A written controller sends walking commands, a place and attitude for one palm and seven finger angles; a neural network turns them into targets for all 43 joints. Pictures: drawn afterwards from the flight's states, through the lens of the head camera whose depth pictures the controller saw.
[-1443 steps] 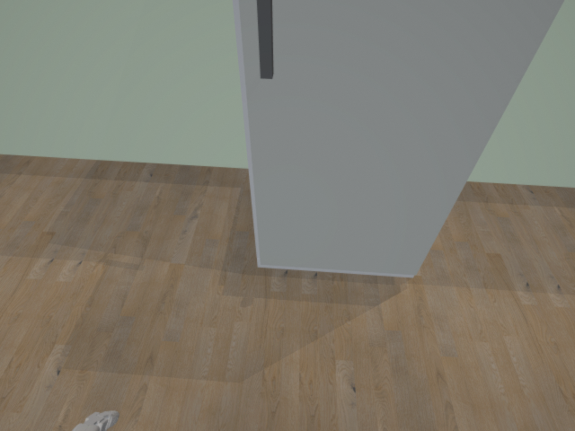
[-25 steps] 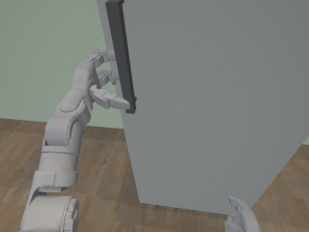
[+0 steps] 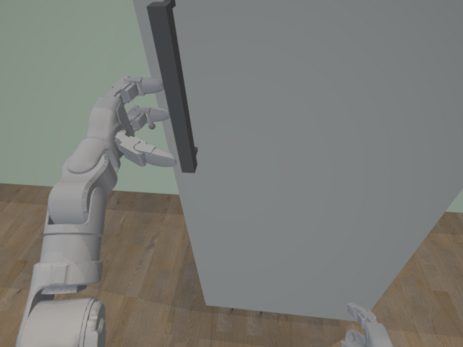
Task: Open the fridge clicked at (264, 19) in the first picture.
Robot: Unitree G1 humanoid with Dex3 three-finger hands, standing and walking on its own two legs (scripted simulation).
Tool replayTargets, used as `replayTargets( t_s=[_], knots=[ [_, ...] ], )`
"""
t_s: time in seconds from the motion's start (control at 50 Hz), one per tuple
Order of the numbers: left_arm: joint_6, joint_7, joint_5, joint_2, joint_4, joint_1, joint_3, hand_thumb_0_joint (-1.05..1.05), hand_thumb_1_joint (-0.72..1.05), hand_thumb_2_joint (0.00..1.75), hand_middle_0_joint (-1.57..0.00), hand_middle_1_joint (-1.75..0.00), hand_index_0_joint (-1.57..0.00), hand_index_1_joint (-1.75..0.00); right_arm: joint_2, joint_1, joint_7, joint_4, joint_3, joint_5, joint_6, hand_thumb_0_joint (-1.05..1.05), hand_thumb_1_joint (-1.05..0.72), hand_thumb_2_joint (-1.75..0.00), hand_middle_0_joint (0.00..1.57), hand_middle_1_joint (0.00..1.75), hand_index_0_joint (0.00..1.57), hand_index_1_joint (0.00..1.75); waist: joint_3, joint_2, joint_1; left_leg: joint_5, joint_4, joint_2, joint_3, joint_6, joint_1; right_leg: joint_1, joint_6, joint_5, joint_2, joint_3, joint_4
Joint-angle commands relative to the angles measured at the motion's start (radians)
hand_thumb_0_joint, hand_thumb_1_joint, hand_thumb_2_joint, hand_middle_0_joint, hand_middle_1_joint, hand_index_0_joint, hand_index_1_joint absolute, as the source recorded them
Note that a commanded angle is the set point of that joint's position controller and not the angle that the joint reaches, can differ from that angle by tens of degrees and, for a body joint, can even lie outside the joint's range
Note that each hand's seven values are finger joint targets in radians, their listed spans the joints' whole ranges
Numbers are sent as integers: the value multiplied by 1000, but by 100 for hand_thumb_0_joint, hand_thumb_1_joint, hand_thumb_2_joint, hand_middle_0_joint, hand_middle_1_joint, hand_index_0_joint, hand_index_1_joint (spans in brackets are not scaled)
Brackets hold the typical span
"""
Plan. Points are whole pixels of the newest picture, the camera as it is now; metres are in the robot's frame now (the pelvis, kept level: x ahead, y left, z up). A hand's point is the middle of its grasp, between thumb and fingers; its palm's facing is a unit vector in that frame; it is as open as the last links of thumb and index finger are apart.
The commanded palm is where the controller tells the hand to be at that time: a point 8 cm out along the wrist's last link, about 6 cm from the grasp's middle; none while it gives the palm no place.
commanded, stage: move the hooked fingers beside the handle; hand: left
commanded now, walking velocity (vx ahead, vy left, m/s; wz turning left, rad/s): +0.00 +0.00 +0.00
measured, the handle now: (181, 97) +0.44 +0.11 +0.26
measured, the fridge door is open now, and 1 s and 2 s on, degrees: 0 0 0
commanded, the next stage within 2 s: none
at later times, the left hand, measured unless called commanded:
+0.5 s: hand (148, 128) +0.38 +0.15 +0.24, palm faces -0.03 -1.00 -0.03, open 14.0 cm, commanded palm +0.36 +0.21 +0.25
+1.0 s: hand (138, 126) +0.36 +0.16 +0.25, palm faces -0.03 -1.00 -0.05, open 14.0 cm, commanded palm +0.35 +0.22 +0.25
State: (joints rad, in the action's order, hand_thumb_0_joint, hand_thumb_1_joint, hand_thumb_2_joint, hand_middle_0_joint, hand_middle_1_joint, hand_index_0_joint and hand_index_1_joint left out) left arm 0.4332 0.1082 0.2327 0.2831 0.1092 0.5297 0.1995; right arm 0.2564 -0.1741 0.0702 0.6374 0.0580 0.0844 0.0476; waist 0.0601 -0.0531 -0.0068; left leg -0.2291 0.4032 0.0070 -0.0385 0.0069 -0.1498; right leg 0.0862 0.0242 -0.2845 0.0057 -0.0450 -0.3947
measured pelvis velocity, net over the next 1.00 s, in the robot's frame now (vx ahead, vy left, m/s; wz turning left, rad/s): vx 0.00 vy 0.00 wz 0.01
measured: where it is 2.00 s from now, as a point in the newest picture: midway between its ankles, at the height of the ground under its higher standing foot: outside the picture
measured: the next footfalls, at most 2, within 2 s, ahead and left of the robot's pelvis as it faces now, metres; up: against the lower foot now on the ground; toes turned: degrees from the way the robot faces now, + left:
none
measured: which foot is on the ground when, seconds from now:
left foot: down 0.00-1.00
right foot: down 0.00-1.00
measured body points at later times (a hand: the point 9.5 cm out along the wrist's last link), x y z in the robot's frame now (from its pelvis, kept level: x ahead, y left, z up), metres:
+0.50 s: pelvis +0.00 +0.00 +0.00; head -0.02 -0.02 +0.45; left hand +0.37 +0.21 +0.24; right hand +0.18 -0.23 -0.09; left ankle -0.01 +0.12 -0.74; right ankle -0.04 -0.10 -0.74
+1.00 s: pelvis +0.00 +0.00 +0.00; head -0.03 -0.02 +0.45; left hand +0.36 +0.22 +0.25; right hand +0.19 -0.22 -0.08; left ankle -0.01 +0.12 -0.74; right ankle -0.04 -0.10 -0.74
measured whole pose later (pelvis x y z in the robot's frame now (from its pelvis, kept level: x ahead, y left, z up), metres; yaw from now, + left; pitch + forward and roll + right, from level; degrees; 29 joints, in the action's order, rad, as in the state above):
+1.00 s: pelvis +0.00 +0.00 +0.00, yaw +1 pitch -1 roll +0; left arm 0.42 0.16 0.24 0.32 0.11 0.54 0.21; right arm 0.25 -0.14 0.08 0.63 0.07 0.08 0.02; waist 0.05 -0.05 -0.02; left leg -0.23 0.41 0.00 -0.03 0.01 -0.16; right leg 0.09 0.02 -0.29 0.00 -0.06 -0.40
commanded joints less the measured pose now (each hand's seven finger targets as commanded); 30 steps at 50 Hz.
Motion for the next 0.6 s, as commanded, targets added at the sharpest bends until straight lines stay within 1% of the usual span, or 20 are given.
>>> replayTargets(
  t_s=[0.0,0.02,0.08,0.1,0.12,0.14,0.18,0.2,0.22,0.24,0.26,0.28,0.3,0.32,0.34,0.4,0.42,0.5,0.54,0.58],
  knots=[
    [-33,14,13,153,-183,489,19,0,-50,30,-30,-120,-30,-120,106,182,7,-164,-37,9,-58,0,-90,-90,20,30,20,30,181,79,12,269,5,-10,34,48,149,62,-12,353,10,7,50],
    [-31,12,14,167,-181,474,33,0,-50,30,-30,-120,-30,-120,111,185,10,-164,-39,6,-58,0,-90,-90,20,30,20,30,181,69,4,270,4,-11,34,50,156,57,-11,348,8,8,53],
    [-38,8,13,189,-185,539,46,0,-50,30,-30,-120,-30,-120,107,183,14,-156,-34,4,-66,0,-90,-90,20,30,20,30,206,63,9,265,6,-17,38,50,158,59,-10,337,6,13,51],
    [-46,5,14,193,-198,543,55,0,-50,30,-30,-120,-30,-120,105,182,14,-160,-35,2,-69,0,-90,-90,20,30,20,30,236,65,5,280,8,-19,40,50,168,43,-8,352,7,12,44],
    [-59,2,10,225,-214,524,78,0,-50,30,-30,-120,-30,-120,108,183,13,-161,-38,-1,-69,0,-90,-90,20,30,20,30,251,37,-6,309,11,-17,39,49,182,28,-5,377,3,15,42],
    [-66,2,10,217,-219,524,73,0,-50,30,-30,-120,-30,-120,103,183,12,-165,-33,-2,-68,0,-90,-90,20,30,20,30,271,43,-6,322,8,-19,41,47,178,9,-4,391,3,11,34],
    [-73,7,10,172,-203,550,33,0,-50,30,-30,-120,-30,-120,98,182,11,-160,-32,0,-70,0,-90,-90,20,30,20,30,261,47,7,321,12,-18,37,47,186,25,-5,397,6,9,33],
    [-70,8,11,176,-179,539,38,0,-50,30,-30,-120,-30,-120,98,179,11,-159,-32,1,-70,0,-90,-90,20,30,20,30,251,36,5,306,12,-18,38,45,179,33,-5,381,7,9,35],
    [-73,10,7,187,-157,519,45,0,-50,30,-30,-120,-30,-120,106,172,10,-153,-36,0,-68,0,-90,-90,20,30,20,30,247,65,3,311,10,-14,40,46,178,28,-5,383,7,7,38],
    [-67,13,10,186,-154,509,52,0,-50,30,-30,-120,-30,-120,103,174,9,-159,-34,0,-68,0,-90,-90,20,30,20,30,244,54,-3,312,6,-17,41,47,167,24,-4,388,6,8,36],
    [-57,15,11,191,-128,480,60,0,-50,30,-30,-120,-30,-120,104,176,9,-161,-33,3,-64,0,-90,-90,20,30,20,30,237,77,-5,303,6,-16,40,46,156,23,-6,386,6,8,37],
    [-50,18,7,199,-124,496,59,0,-50,30,-30,-120,-30,-120,106,177,10,-159,-34,3,-60,0,-90,-90,20,30,20,30,232,59,-2,293,5,-16,34,45,157,32,-6,377,5,10,40],
    [-43,18,9,187,-104,488,57,0,-50,30,-30,-120,-30,-120,105,172,8,-159,-32,2,-59,0,-90,-90,20,30,20,30,224,74,-2,294,6,-16,37,44,147,33,-6,380,6,7,38],
    [-44,18,5,210,-104,458,75,0,-50,30,-30,-120,-30,-120,110,171,6,-161,-36,2,-57,0,-90,-90,20,30,20,30,228,83,-12,306,6,-15,38,45,144,21,-5,388,5,6,37],
    [-38,22,5,192,-114,459,59,0,-50,30,-30,-120,-30,-120,107,176,6,-169,-34,4,-54,0,-90,-90,20,30,20,30,227,76,-10,312,4,-15,36,46,139,20,-6,397,4,6,34],
    [-38,24,7,228,-106,496,85,0,-50,30,-30,-120,-30,-120,109,170,8,-165,-34,3,-53,0,-90,-90,20,30,20,30,219,93,-3,295,7,-17,34,49,133,32,-10,392,5,12,41],
    [-51,24,6,255,-127,487,100,0,-50,30,-30,-120,-30,-120,113,172,8,-170,-37,3,-53,0,-90,-90,20,30,20,30,226,93,-11,309,9,-16,35,50,133,13,-8,403,2,14,40],
    [-94,34,7,245,-209,544,87,0,-50,30,-30,-120,-30,-120,104,171,11,-179,-34,-1,-66,0,-90,-90,20,30,20,30,283,43,-2,347,17,-19,35,51,177,3,-5,438,4,14,29],
    [-109,39,8,282,-225,506,120,0,-50,30,-30,-120,-30,-120,105,168,11,-180,-36,-2,-67,0,-90,-90,20,30,20,30,300,22,-14,376,16,-18,38,49,183,-21,-1,462,3,12,24],
    [-107,51,13,232,-243,492,85,0,-50,30,-30,-120,-30,-120,101,171,9,-183,-35,0,-73,0,-90,-90,20,30,20,30,305,12,-9,394,22,-20,36,47,198,-17,-1,485,4,9,19]
  ],
)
